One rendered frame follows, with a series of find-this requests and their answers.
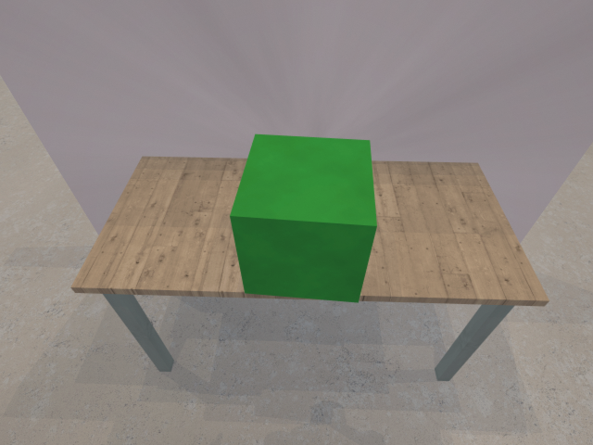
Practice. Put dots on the table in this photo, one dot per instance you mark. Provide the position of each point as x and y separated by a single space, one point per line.
441 237

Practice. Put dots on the carton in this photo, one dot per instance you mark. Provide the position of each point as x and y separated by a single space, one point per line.
304 217

